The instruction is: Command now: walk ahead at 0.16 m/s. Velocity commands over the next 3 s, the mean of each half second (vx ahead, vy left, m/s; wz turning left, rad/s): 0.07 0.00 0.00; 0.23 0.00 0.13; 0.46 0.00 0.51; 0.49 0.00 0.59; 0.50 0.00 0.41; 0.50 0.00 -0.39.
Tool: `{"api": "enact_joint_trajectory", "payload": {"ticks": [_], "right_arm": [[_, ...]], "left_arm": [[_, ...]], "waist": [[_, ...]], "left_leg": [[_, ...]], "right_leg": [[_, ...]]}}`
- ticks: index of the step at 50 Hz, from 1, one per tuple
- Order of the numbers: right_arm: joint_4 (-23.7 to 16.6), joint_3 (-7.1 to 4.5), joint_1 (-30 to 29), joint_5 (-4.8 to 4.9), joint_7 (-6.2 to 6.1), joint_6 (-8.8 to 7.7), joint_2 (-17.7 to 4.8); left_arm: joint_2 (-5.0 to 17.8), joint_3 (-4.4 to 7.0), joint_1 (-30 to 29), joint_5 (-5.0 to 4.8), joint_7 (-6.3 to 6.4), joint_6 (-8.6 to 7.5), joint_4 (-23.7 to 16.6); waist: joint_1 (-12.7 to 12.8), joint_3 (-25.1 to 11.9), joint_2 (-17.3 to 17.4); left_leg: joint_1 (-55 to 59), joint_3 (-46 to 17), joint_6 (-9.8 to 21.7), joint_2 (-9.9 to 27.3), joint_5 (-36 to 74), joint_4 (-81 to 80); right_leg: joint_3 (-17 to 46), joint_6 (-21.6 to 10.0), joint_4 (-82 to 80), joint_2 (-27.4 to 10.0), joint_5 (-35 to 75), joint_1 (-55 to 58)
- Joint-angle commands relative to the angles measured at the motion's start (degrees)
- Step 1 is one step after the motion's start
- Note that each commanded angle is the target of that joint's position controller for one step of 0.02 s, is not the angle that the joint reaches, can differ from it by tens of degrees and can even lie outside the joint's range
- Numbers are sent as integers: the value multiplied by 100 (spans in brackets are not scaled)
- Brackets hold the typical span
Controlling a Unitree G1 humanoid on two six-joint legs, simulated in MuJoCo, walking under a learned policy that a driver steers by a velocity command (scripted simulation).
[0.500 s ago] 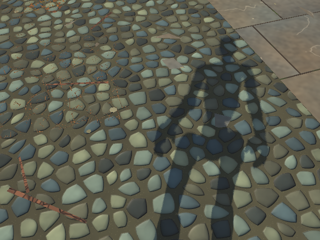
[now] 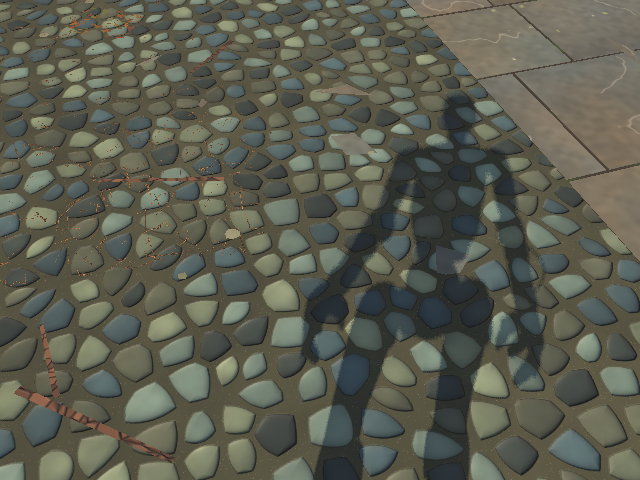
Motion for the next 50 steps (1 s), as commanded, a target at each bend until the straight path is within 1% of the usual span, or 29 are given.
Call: {"api": "enact_joint_trajectory", "payload": {"ticks": [1, 2, 3, 4, 5, 6, 8, 10, 12, 14, 19, 29, 30, 31, 33, 34, 36, 37, 39, 41, 42, 43, 44, 45, 46, 47, 48, 49, 50], "right_arm": [[-112, -9, 348, -54, 48, -136, -267], [-25, -72, 490, -67, 56, -130, -573], [22, -135, 558, -5, 60, -115, -847], [-16, -46, 507, -16, 61, -121, -653], [-50, 2, 370, -40, 63, -129, -522], [-78, 2, 281, -34, 73, -141, -567], [-91, -13, 271, -10, 99, -155, -661], [-37, -36, 465, 0, 132, -147, -691], [-8, -19, 506, 9, 155, -122, -572], [-15, -18, 434, 9, 159, -83, -501], [-33, -50, 304, -12, 108, 14, -479], [-30, -96, 137, -39, -4, 126, -449], [24, -99, 231, -32, -12, 135, -421], [43, -125, 254, 5, -23, 149, -458], [-22, -185, 222, 65, -48, 136, -606], [-53, -217, 308, 98, -55, 87, -704], [-24, -331, 566, 157, -33, -48, -1018], [-36, -343, 572, 146, -15, -116, -1006], [-179, -305, 327, 148, 57, -208, -860], [-429, -291, -234, 232, 119, -177, -845], [-591, -262, -486, 210, 134, -198, -764], [-788, -163, -590, 172, 134, -244, -368], [-905, -178, -503, 217, 96, -311, -330], [-844, -236, -343, 327, 123, -347, -469], [-771, -248, -185, 367, 174, -356, -458], [-711, -271, -101, 340, 174, -364, -408], [-707, -329, -174, 304, 174, -346, -465], [-698, -365, -170, 289, 211, -306, -453], [-706, -365, -185, 277, 259, -261, -335]], "left_arm": [[777, 97, -719, 5, 6, -98, -379], [499, 31, -850, 13, 3, -115, -457], [282, -27, -695, 87, 14, -158, -429], [304, -39, -584, 130, 17, -181, -383], [334, -47, -496, 96, 17, -179, -333], [353, -59, -393, 83, 16, -163, -270], [434, -64, -254, 84, 2, -107, -153], [570, -43, -193, 7, 8, -28, -87], [547, -45, -152, -34, 32, 65, -41], [517, -43, -159, -25, 57, 132, -4], [548, -13, -321, 4, 94, 174, 31], [546, 7, -444, 44, 129, 134, 161], [501, 1, -340, 45, 133, 138, 221], [504, 16, -300, 17, 135, 145, 255], [487, 29, -344, 0, 123, 111, 220], [461, 20, -479, 3, 108, 40, 128], [245, -30, -644, -36, 20, -155, -26], [213, -43, -710, -53, -33, -236, -88], [261, -21, -515, -97, -106, -371, -98], [331, 65, 499, -110, -121, -451, 290], [607, 185, 1182, -45, -94, -452, 513], [1180, 345, 2034, -4, -76, -475, 640], [1276, 307, 2292, 111, -130, -565, 664], [780, 143, 1669, 110, -115, -644, 477], [474, 55, 1180, 47, -113, -668, 281], [421, 20, 881, 32, -133, -674, 174], [314, -24, 841, 46, -143, -670, 156], [179, -69, 937, 100, -134, -646, 167], [188, -78, 1112, 146, -108, -632, 193]], "waist": [[-316, 384, -667], [-264, 334, -4], [-136, 218, 919], [-86, 170, 1109], [-3, 185, 998], [56, 167, 856], [82, -24, 485], [23, -285, 215], [38, -405, 118], [59, -402, 33], [43, -271, -4], [18, 63, -34], [16, -48, -31], [10, 10, 12], [-13, 510, 268], [-82, 800, 404], [-157, 1118, 958], [-143, 1264, 938], [85, 1242, 766], [616, 972, 518], [861, 711, 103], [1094, 235, -1355], [1011, -81, -1737], [629, 351, -848], [410, 605, -638], [275, 715, -543], [250, 810, -555], [239, 720, -598], [265, 625, -604]], "left_leg": [[-75, 5, 211, -62, 435, -625], [140, -343, 251, 178, 979, -897], [423, -951, 397, 559, 1771, -1184], [594, -1438, 585, 1003, 2651, -1275], [633, -1443, 636, 1102, 3424, -1191], [654, -1317, 611, 1080, 4035, -1047], [689, -796, 386, 775, 5072, -695], [636, -415, 120, 408, 5279, -551], [491, -313, 4, 270, 4993, -600], [396, -258, -50, 195, 4616, -675], [373, -202, -110, 120, 3907, -859], [327, -138, -139, 46, 2500, -1168], [369, -78, -112, -18, 1858, -1194], [295, -65, -19, -73, 942, -1179], [-92, -534, 303, 185, -1263, -1425], [-167, -986, 494, 499, -1943, -1665], [-30, -2276, 1023, 1487, -2586, -2346], [-137, -2631, 1170, 1783, -2383, -2477], [-168, -2459, 1071, 1688, -1512, -2269], [-1011, -1575, 679, 973, -735, -1657], [-1625, -1074, 429, 495, 322, -713], [-2521, -96, -2, -284, 345, 1409], [-3019, -576, -62, -532, -894, 3003], [-3353, -1095, 75, -161, -619, 3804], [-3428, -1122, 198, 84, 23, 3898], [-3359, -1089, 256, 214, 534, 3681], [-3297, -1024, 276, 327, 892, 3420], [-3092, -899, 264, 376, 1116, 3273], [-3023, -771, 220, 375, 1263, 3243]], "right_leg": [[1295, -667, -1127, -955, -728, -465], [421, -303, -397, -352, 24, -576], [-270, 88, 432, 214, 314, -743], [-158, 238, 471, 72, 176, -870], [-97, 256, 430, -38, 96, -776], [-61, 234, 369, -104, 289, -626], [48, 150, 99, -218, 1318, -90], [122, 64, 22, -228, 2496, 558], [158, -9, 9, -274, 3032, 988], [180, -49, -50, -304, 3208, 1175], [197, -42, -245, -338, 3096, 1164], [196, 15, -628, -323, 2143, 794], [111, 11, -614, -246, 1551, 813], [-25, -16, -479, -108, 591, 680], [-140, -84, -189, 44, -1403, -72], [-136, -115, 53, 22, -1667, -554], [-325, -130, 1057, -47, -1132, -1221], [-158, -192, 1392, -244, -1034, -1373], [-46, -305, 1111, -387, -1299, -1225], [-341, -294, -441, -96, -490, 659], [160, -273, -698, -296, -112, 1699], [2023, -686, -1633, -1499, -834, 2632], [3911, -1293, -2199, -2480, -1084, 2575], [3556, -1227, -2167, -2545, -1209, 2211], [2686, -932, -2205, -2257, -1146, 1943], [1985, -686, -2299, -1995, -669, 1767], [1306, -461, -2281, -1778, 262, 1716], [741, -320, -2224, -1541, 920, 1667], [434, -307, -2184, -1465, 1434, 1683]]}}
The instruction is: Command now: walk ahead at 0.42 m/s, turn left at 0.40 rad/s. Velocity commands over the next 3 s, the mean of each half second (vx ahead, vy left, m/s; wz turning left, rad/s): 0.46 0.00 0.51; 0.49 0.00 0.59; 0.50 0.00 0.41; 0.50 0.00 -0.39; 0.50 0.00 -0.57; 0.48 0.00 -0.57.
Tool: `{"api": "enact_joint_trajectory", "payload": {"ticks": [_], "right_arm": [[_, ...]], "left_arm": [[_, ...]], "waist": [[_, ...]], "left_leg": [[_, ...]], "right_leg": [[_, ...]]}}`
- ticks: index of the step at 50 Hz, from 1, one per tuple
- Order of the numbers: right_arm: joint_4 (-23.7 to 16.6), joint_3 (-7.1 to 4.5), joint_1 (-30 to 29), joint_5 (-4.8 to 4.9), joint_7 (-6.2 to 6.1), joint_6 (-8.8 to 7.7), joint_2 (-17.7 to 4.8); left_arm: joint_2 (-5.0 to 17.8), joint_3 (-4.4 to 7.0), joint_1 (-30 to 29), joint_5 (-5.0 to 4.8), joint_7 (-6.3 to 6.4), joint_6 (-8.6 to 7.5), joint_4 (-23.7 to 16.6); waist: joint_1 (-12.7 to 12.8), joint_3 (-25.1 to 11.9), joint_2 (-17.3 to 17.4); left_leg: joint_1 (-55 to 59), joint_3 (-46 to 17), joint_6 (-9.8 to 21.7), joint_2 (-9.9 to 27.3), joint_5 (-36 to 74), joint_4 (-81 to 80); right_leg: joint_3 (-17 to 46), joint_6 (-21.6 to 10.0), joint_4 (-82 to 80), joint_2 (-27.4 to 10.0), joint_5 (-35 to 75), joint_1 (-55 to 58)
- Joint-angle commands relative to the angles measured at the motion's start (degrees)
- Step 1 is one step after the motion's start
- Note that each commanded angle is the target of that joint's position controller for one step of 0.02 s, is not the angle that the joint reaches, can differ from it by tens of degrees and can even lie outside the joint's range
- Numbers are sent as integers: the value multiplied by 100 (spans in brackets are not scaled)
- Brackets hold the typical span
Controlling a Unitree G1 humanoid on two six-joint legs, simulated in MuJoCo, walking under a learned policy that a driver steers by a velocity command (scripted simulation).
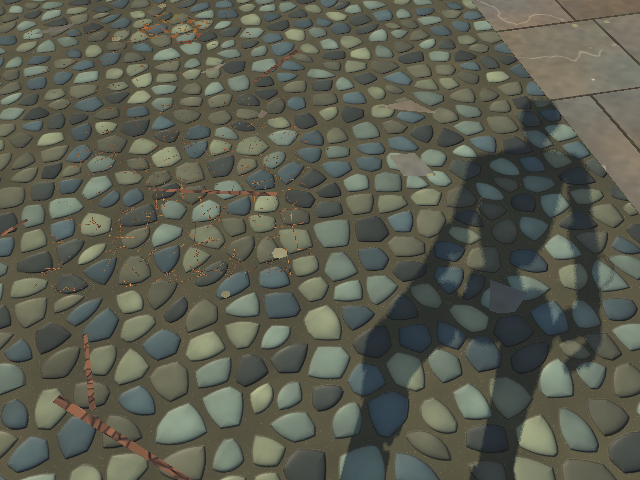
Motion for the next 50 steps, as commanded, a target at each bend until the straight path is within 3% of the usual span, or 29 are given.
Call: {"api": "enact_joint_trajectory", "payload": {"ticks": [1, 5, 9, 11, 13, 14, 15, 16, 17, 18, 19, 20, 21, 22, 24, 27, 31, 35, 38, 40, 41, 42, 43, 44, 45, 46, 47, 48, 50], "right_arm": [[-365, -95, -291, -36, 103, 20, -159], [-906, -8, -1179, -61, 176, 80, 33], [-1344, 96, -1970, -113, 320, 58, 103], [-1501, 80, -2114, -110, 403, 53, 38], [-1579, -24, -1897, -108, 459, 69, -176], [-1522, -116, -1478, -98, 472, 92, -354], [-1411, -252, -844, -97, 465, 126, -638], [-1184, -450, 61, -106, 396, 162, -982], [-1018, -572, 652, -110, 244, 238, -1333], [-1245, -564, 333, -219, 233, 150, -1670], [-1181, -420, 443, -269, 243, 64, -1190], [-1188, -343, 164, -261, 242, -40, -902], [-1277, -278, -310, -215, 279, -124, -723], [-1368, -221, -639, -220, 282, -163, -572], [-1435, -191, -757, -240, 230, -177, -580], [-1408, -249, -406, -233, 90, -185, -862], [-1371, -271, 124, -180, -31, -102, -937], [-1304, -267, 484, -144, -61, -35, -931], [-1338, -268, 570, -153, -114, 40, -924], [-1427, -269, 423, -174, -140, 82, -923], [-1512, -203, 319, -195, -120, 72, -748], [-1662, -80, 306, -292, -90, 44, -436], [-1818, 9, 1179, -102, -78, -16, -133], [-1665, -77, 1211, -16, -94, -9, -770], [-1734, -160, 601, -52, -89, 30, -1072], [-1811, -166, 267, -121, -98, 56, -1014], [-1897, -181, 67, -186, -85, 53, -923], [-1926, -190, 98, -158, -50, 80, -811], [-2003, -149, 140, -100, -13, 156, -558]], "left_arm": [[461, -4, 231, 91, 61, -40, -189], [756, 24, 168, 148, 196, 9, -362], [911, 76, 495, 52, 248, 52, -417], [992, 110, 543, 18, 243, 93, -458], [1164, 167, 419, -4, 277, 145, -564], [1268, 206, 272, -4, 303, 191, -652], [1387, 247, 109, -7, 303, 227, -754], [1404, 254, -102, -46, 279, 225, -870], [1085, 175, -46, 53, 221, 153, -1020], [311, -32, 433, -30, 104, -66, -1377], [838, 87, -391, -219, 21, -316, -1598], [982, 134, -724, -364, 5, -398, -1791], [969, 150, -689, -288, 61, -400, -1728], [1037, 218, -556, -176, 108, -326, -1671], [1022, 275, -389, -50, 113, -139, -1741], [866, 247, -991, 116, 172, -5, -2047], [710, 176, -1992, 75, 164, -27, -2384], [764, 149, -2574, -27, 32, -109, -2642], [967, 203, -2614, -48, -83, -214, -2743], [1108, 276, -2060, -60, -90, -277, -2634], [1309, 371, -1385, 2, -58, -309, -2495], [1657, 455, -402, 92, -2, -301, -2413], [1979, 544, 60, 144, -26, -204, -2204], [1405, 421, -76, 14, -49, -163, -2311], [1016, 319, -346, -15, -21, -107, -2401], [959, 277, -640, 29, -17, -58, -2430], [894, 254, -810, 65, -18, -33, -2384], [818, 222, -888, 102, -13, -37, -2358], [830, 247, -874, 50, -26, -79, -2269]], "waist": [[29, 550, -649], [82, 852, -467], [255, 987, -450], [153, 921, -496], [-175, 537, -793], [-467, 237, -963], [-821, -155, -1048], [-1315, -591, -915], [-1347, -977, 9], [-570, -1726, 1188], [-938, -1690, 488], [-749, -888, 290], [-390, -395, -333], [-162, -262, -436], [84, -157, -287], [-15, 36, -127], [-428, 111, 149], [-668, 37, 349], [-594, -60, 426], [-251, -211, 647], [93, -662, 575], [476, -1566, -4], [47, -2192, -2081], [141, -1822, -1587], [299, -1036, -948], [204, -549, -502], [86, -217, -484], [-50, -112, -611], [-127, -56, -782]], "left_leg": [[-1508, -130, -31, 411, 636, 8], [-1770, 127, -239, 449, 1166, -1120], [-1466, 727, -118, 334, 1486, -2251], [-1157, 978, 63, 159, 1315, -2615], [-500, 1241, 297, -182, 998, -2659], [13, 1318, 433, -370, 762, -2606], [822, 1271, 596, -509, 639, -2700], [2177, 1054, 816, -617, 934, -3242], [3710, -452, 1098, 256, 501, -3447], [5065, -4146, 2321, 1753, -308, -4374], [4798, -4315, 2062, 1719, -534, -5125], [4048, -3407, 1783, 1550, -253, -5204], [3102, -2665, 1550, 1245, 416, -5245], [2414, -2111, 1382, 1001, 899, -5277], [1624, -1671, 1316, 753, 1321, -5422], [1049, -1218, 1300, 542, 1805, -5531], [1118, -1013, 946, 229, 1456, -5341], [1587, -1388, 799, 381, 1168, -4976], [2143, -1912, 738, 602, 1235, -4413], [2175, -2078, 613, 565, 1698, -3968], [1937, -1870, 432, 257, 2026, -3203], [1145, -1348, 198, -114, 1256, -1594], [-1004, -671, -169, -875, -1765, 133], [-1739, -808, -226, -341, -1730, 940], [-1934, -680, -275, -136, -1162, 1123], [-1734, -487, -319, 60, -725, 1012], [-1606, -469, -328, 220, -450, 743], [-1353, -444, -313, 372, -312, 570], [-1230, -275, -339, 485, -218, 305]], "right_leg": [[888, -351, -1217, -1412, 1995, 573], [321, -451, -1499, -1427, 2364, 295], [-239, -419, -1500, -1499, 2883, 436], [-499, -388, -1155, -1563, 3978, 707], [-666, -338, -432, -1660, 6076, 985], [-707, -313, 212, -1698, 6895, 1039], [-644, -291, 1091, -1723, 7146, 895], [-656, -156, 2359, -1512, 6472, 299], [-562, 48, 4343, -1022, 2758, -1259], [394, 267, 6373, 242, -1483, -3403], [1443, 79, 6685, 13, -1266, -3936], [1391, -80, 6313, -257, -708, -4209], [1345, -67, 5777, -525, -321, -3930], [1340, -1, 5317, -712, -120, -3517], [1333, 174, 4768, -885, 19, -2978], [1099, 492, 3766, -831, 643, -3046], [1038, 574, 1845, -454, 2034, -3023], [1080, 499, 911, -194, 2318, -2820], [1180, 356, 523, -74, 1755, -2646], [1076, 148, 283, -12, 1402, -1894], [1163, -89, 209, -205, 1507, -809], [2097, -486, 410, -1218, 1306, 815], [4822, -1397, -103, -2466, 166, 2603], [5243, -1300, -305, -2545, -985, 2429], [4230, -1027, -390, -2277, -881, 1698], [3439, -872, -517, -2006, -142, 885], [2951, -836, -662, -1792, 449, 302], [2485, -769, -814, -1604, 799, -66], [1928, -835, -1078, -1497, 1162, -337]]}}
Over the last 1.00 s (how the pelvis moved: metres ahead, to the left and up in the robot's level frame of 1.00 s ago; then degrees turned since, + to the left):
0.09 -0.03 0.01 4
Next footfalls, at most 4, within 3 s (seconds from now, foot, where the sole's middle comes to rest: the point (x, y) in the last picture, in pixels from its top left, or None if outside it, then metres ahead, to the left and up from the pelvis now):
0.34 left None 0.31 0.15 -0.78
0.82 right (328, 424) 0.66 0.06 -0.78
1.36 left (157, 409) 0.69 0.45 -0.78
1.92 right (172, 279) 1.06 0.49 -0.78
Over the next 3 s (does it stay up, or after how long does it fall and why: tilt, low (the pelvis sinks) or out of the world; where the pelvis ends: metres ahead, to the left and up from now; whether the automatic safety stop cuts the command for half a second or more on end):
stays up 1.40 0.64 -0.02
